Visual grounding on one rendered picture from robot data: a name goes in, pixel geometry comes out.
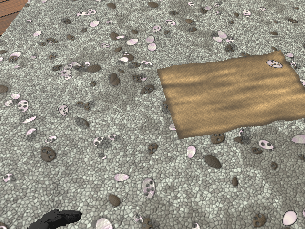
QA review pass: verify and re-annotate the left robot hand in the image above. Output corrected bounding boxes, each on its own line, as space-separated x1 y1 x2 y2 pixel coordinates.
27 209 82 229

